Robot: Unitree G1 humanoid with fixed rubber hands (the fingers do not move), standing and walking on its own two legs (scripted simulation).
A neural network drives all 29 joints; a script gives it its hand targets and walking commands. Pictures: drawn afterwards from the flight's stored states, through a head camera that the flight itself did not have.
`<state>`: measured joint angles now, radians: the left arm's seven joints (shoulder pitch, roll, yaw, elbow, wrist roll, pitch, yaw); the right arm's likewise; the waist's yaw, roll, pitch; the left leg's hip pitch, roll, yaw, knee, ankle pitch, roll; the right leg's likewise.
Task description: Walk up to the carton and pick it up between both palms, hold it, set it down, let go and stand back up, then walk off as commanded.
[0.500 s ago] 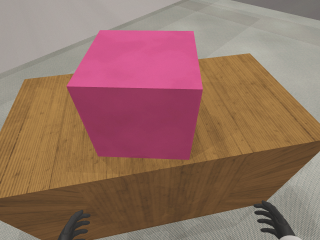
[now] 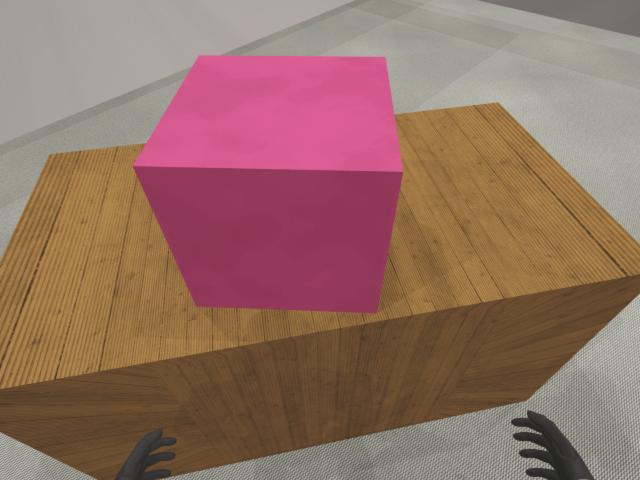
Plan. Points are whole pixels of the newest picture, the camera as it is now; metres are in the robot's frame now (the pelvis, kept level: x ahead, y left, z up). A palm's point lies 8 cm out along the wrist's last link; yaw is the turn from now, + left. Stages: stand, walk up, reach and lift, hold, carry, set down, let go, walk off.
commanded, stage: walk up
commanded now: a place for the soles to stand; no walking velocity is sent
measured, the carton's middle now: (288, 185) +0.55 +0.07 +0.05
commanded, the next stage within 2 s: none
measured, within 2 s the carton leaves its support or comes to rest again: neither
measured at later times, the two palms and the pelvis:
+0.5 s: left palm out of the picture +0.03 +0.21 -0.07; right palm out of the picture +0.02 -0.41 -0.10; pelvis -0.09 -0.09 +0.00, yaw +0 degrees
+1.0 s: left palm out of the picture -0.06 +0.30 -0.09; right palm out of the picture -0.04 -0.33 -0.07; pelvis -0.15 -0.01 -0.01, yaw +8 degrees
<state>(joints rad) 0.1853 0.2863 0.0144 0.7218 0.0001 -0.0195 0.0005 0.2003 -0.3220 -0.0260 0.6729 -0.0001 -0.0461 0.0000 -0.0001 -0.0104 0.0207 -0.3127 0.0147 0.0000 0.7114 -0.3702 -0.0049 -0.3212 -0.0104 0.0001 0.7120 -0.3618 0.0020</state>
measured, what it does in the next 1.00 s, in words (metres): walks backwards: right foot, then left foot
